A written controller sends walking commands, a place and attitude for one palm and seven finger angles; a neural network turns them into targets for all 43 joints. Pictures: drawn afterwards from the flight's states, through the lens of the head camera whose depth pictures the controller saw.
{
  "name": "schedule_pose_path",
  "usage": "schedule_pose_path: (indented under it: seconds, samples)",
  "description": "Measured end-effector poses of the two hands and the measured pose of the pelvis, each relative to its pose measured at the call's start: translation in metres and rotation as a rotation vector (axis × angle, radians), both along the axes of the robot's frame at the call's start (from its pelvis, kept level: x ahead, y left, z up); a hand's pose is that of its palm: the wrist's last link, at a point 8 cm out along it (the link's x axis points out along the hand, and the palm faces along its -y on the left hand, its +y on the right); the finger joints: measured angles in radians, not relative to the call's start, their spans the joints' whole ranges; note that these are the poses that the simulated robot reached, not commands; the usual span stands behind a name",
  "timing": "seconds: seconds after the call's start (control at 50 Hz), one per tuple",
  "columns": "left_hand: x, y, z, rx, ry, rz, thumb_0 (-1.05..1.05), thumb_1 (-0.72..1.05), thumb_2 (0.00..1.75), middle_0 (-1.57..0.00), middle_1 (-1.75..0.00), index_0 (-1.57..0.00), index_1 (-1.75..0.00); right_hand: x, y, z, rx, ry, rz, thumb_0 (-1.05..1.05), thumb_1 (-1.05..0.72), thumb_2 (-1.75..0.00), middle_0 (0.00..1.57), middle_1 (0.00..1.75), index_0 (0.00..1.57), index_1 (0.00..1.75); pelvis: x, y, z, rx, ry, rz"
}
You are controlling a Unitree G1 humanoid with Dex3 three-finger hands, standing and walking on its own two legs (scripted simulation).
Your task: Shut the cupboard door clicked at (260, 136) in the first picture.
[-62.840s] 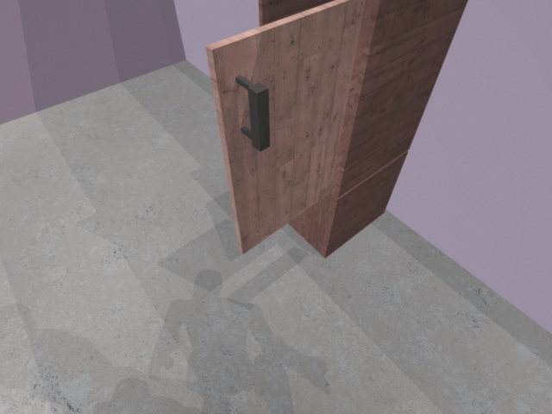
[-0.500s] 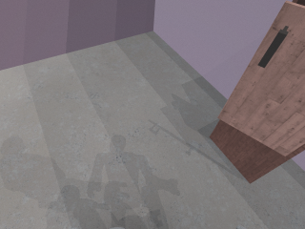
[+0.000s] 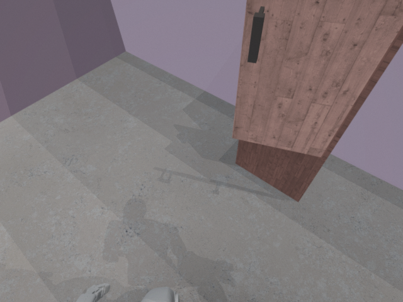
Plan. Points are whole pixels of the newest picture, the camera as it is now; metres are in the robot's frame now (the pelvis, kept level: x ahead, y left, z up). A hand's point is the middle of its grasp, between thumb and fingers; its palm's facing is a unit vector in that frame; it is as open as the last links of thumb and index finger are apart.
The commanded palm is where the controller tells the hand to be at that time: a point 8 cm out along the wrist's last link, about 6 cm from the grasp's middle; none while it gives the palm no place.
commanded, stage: turn to face it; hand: left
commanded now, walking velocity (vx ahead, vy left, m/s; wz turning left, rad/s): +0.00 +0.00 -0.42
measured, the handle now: (257, 35) +0.73 -0.13 +0.14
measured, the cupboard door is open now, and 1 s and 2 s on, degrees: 22 22 22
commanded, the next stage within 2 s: take the last steps up to it in 0.38 s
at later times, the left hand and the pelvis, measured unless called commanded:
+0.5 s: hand (126, 301) +0.14 +0.18 -0.16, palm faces -0.17 -0.96 -0.24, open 7.4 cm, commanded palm none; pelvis +0.02 +0.00 +0.00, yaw -11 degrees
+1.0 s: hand (155, 263) +0.22 +0.13 -0.16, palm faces -0.29 -0.95 -0.15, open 7.4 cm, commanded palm none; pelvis +0.12 -0.04 +0.01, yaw -17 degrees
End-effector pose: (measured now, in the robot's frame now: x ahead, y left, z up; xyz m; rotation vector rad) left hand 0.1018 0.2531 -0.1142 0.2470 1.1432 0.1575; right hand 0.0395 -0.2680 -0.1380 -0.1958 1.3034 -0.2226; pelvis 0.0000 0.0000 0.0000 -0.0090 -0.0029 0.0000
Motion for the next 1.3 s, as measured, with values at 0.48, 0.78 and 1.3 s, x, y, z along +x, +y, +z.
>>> schedule_pose_path:
  seconds: [0.48, 0.78, 1.3]
  samples:
    - [0.043, -0.016, -0.013, -0.042, 0.077, -0.148, 0.01, 0.91, 0.9, -0.2, -0.3, -0.2, -0.3, -0.045, 0.034, 0.003, 0.038, 0.027, -0.171, 0.0, -0.9, -0.9, 0.2, 0.3, 0.2, 0.3, 0.021, 0.005, 0.002, 0.004, 0.021, -0.183]
    - [0.026, -0.034, -0.029, -0.082, 0.212, -0.139, 0.0, 0.91, 0.9, -0.2, -0.3, -0.2, -0.3, 0.004, 0.008, 0.015, -0.006, -0.047, -0.2, 0.01, -0.91, -0.9, 0.2, 0.3, 0.2, 0.3, 0.063, -0.007, 0.003, 0.002, 0.019, -0.23]
    - [0.238, -0.189, -0.019, -0.058, 0.094, -0.303, 0.0, 0.91, 0.9, -0.2, -0.3, -0.2, -0.3, 0.061, -0.086, 0.0, 0.074, 0.139, -0.37, 0.01, -0.91, -0.9, 0.2, 0.3, 0.2, 0.3, 0.201, -0.132, 0.004, -0.001, 0.013, -0.307]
